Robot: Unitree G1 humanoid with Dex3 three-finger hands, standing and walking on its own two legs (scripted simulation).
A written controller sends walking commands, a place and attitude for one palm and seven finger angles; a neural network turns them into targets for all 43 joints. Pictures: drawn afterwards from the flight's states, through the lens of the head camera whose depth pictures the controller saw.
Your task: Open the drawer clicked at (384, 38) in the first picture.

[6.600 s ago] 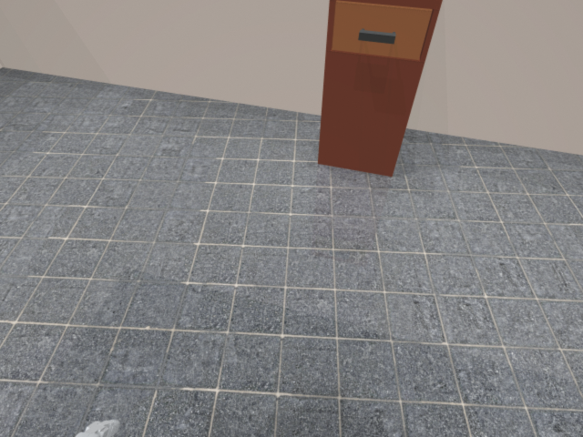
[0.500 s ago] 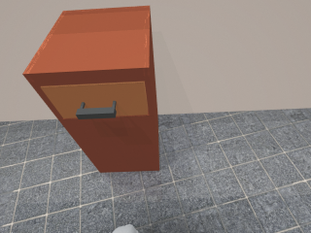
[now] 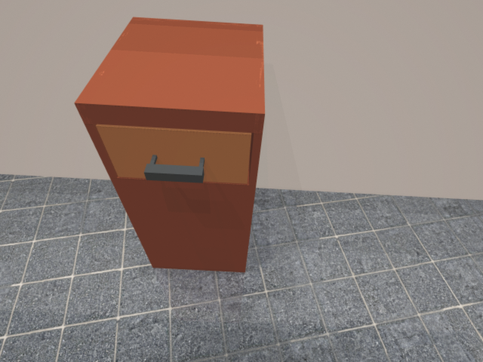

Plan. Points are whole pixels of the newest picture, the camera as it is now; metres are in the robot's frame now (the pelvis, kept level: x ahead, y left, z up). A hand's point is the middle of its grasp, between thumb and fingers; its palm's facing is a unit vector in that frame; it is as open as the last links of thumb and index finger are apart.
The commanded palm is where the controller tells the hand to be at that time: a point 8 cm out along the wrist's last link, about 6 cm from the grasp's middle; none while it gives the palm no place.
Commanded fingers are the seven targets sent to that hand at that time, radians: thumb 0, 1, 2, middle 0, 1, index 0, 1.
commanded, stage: come to a stop and stand still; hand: left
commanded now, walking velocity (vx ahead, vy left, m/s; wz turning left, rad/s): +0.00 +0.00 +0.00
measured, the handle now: (176, 166) +0.54 +0.21 -0.06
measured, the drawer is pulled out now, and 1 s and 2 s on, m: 0.00 0.00 0.00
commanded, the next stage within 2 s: look again from close up in 0.36 s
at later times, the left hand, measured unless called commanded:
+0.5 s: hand out of the picture +0.02 +0.19 -0.17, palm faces +0.00 -0.98 -0.19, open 7.3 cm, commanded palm none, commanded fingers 0.00 0.90 0.90 -0.20 -0.30 -0.20 -0.30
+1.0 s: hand out of the picture +0.02 +0.17 -0.17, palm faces +0.01 -0.98 -0.22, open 7.3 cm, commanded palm none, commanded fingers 0.00 0.90 0.90 -0.20 -0.30 -0.20 -0.30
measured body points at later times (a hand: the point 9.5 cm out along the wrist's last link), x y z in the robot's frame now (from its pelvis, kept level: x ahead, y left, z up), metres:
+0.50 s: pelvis +0.01 +0.02 +0.01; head +0.03 +0.02 +0.45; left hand +0.02 +0.24 -0.16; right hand +0.00 -0.20 -0.15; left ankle -0.03 +0.12 -0.74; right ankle -0.01 -0.13 -0.74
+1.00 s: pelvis +0.02 -0.01 +0.00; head +0.03 -0.02 +0.45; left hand +0.03 +0.22 -0.15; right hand +0.02 -0.23 -0.17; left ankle -0.03 +0.12 -0.74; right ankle -0.01 -0.13 -0.74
